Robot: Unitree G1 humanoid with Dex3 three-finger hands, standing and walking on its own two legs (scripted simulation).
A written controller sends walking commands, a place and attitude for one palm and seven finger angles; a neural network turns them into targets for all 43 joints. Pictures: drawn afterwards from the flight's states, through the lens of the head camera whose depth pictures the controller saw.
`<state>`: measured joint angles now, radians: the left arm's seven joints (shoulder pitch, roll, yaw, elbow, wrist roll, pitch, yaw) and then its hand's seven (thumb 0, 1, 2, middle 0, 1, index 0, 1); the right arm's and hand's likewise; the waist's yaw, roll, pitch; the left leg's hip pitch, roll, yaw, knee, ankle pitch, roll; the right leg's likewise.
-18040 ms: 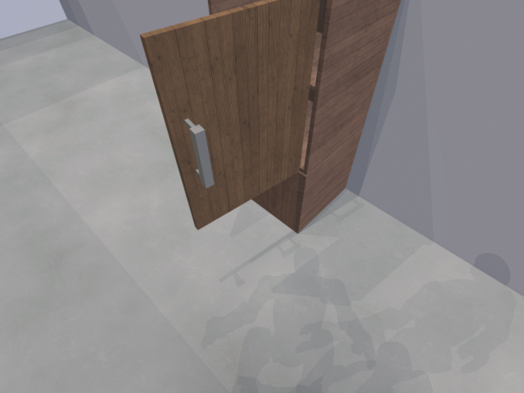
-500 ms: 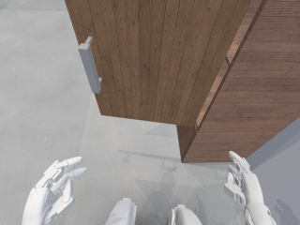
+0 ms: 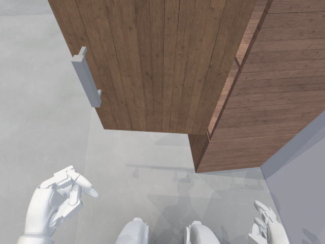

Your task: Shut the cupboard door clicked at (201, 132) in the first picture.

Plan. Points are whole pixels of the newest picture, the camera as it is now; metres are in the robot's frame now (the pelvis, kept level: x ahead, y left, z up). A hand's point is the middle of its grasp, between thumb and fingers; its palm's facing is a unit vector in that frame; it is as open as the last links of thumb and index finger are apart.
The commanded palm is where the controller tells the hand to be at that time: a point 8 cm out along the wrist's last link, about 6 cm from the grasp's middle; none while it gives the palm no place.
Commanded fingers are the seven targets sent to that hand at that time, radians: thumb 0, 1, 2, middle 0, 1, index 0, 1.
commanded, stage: raise the hand and make a fist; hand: left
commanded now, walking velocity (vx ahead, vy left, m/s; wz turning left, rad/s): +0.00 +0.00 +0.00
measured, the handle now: (90, 79) +0.52 +0.24 +0.07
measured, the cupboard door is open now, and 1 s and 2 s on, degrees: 81 81 81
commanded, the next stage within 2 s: bring the fist close to the handle in 0.92 s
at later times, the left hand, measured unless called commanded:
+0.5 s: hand (69, 187) +0.22 +0.20 +0.07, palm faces +0.01 -1.00 -0.03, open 3.1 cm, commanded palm +0.20 +0.26 +0.07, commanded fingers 0.00 0.90 0.90 -1.30 -1.50 -1.30 -1.50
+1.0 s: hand (76, 183) +0.23 +0.19 +0.07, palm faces +0.00 -1.00 -0.03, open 3.1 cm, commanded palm +0.21 +0.25 +0.07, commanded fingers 0.00 0.90 0.90 -1.30 -1.50 -1.30 -1.50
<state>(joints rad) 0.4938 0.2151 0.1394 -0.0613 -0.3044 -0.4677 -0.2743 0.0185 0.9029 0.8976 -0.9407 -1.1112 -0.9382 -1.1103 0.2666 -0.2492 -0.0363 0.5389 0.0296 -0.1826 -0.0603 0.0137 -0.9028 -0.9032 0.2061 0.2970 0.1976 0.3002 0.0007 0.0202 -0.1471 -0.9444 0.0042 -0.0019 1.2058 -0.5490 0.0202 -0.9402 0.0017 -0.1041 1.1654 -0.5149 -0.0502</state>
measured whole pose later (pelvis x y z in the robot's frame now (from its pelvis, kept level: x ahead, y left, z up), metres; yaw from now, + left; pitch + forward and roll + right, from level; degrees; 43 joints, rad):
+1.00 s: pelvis +0.01 +0.01 +0.02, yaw +0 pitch +15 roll -2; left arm 0.39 0.23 0.14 -0.03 -0.28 -0.40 -0.24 0.02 0.90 0.90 -1.30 -1.50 -1.30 -1.50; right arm 0.25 -0.24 0.01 0.49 0.03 -0.15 -0.04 0.01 -0.90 -0.90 0.21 0.30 0.20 0.30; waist 0.00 0.03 -0.14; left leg -0.86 0.00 -0.01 1.13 -0.53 0.03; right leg -0.85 0.00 -0.10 1.08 -0.49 -0.04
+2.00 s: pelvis +0.01 +0.02 +0.02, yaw -1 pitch +18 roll -2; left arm -0.46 0.32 0.28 0.76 -0.20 -0.42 -0.23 0.02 0.90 0.90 -1.30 -1.50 -1.30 -1.50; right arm 0.30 -0.25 0.02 0.62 0.02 -0.06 -0.02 0.01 -0.90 -0.90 0.21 0.30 0.20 0.30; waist -0.07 0.01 -0.13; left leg -0.90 0.00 0.03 1.08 -0.50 0.05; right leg -0.90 0.00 -0.07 1.03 -0.45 -0.02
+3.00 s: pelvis +0.00 +0.01 +0.01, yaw -1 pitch +22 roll -2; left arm -0.81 0.50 0.35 1.12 -0.17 -0.43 -0.38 0.02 0.90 0.90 -1.30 -1.50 -1.31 -1.50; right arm 0.33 -0.28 0.02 0.64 0.03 0.00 -0.02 0.00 -0.90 -0.90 0.21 0.30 0.20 0.30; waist -0.13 0.02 -0.12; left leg -1.03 0.01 0.01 1.14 -0.50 0.03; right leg -1.02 0.02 -0.09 1.08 -0.44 -0.04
